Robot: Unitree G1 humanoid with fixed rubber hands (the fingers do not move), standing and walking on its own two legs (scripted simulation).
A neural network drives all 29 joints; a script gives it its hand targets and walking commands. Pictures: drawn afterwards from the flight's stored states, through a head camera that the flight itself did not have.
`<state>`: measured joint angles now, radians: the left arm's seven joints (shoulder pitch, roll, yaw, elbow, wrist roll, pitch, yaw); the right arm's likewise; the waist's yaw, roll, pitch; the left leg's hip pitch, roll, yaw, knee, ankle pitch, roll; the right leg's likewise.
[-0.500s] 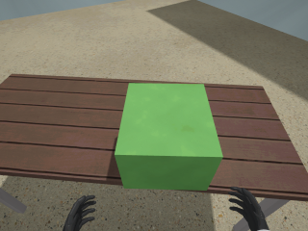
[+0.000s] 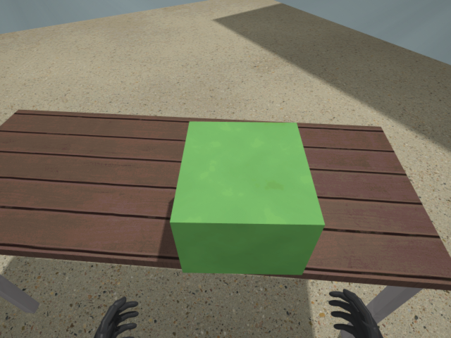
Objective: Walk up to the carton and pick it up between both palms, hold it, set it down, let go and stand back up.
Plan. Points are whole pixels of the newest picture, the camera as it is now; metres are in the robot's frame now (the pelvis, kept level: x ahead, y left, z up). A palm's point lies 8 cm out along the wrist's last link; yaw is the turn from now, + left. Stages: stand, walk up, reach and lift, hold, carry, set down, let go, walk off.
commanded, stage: set down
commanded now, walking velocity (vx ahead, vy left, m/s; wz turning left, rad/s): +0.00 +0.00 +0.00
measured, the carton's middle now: (242, 193) +0.47 -0.01 -0.03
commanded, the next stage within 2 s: let go in 0.06 s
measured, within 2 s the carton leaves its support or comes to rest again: neither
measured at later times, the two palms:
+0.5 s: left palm out of the picture +0.16 +0.23 -0.08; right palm out of the picture +0.16 -0.22 -0.07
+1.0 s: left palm out of the picture +0.06 +0.27 -0.11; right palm out of the picture +0.09 -0.24 -0.11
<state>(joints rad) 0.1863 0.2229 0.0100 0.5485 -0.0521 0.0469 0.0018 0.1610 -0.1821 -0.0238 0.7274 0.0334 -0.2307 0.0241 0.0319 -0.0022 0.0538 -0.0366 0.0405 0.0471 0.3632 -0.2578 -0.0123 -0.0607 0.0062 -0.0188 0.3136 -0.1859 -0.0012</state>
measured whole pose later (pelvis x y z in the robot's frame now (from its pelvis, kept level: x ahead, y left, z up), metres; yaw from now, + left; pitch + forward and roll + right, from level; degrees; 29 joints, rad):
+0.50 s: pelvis +0.00 +0.00 +0.00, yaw +0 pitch -3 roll -1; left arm 0.15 0.20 0.02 0.55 -0.03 0.12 0.02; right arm 0.15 -0.19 -0.03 0.74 -0.02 -0.21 0.04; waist 0.02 -0.01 0.05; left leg -0.07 0.04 0.05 0.39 -0.27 -0.01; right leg -0.10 0.01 -0.01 0.35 -0.20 0.00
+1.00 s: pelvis -0.01 +0.01 +0.00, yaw +5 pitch +0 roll -1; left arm 0.28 0.23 0.05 0.74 0.04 0.00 0.00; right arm 0.29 -0.23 -0.07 0.80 -0.04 0.00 0.03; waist 0.01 -0.01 -0.01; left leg -0.19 -0.01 -0.03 0.45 -0.26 0.01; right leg -0.18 -0.05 -0.10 0.41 -0.23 0.03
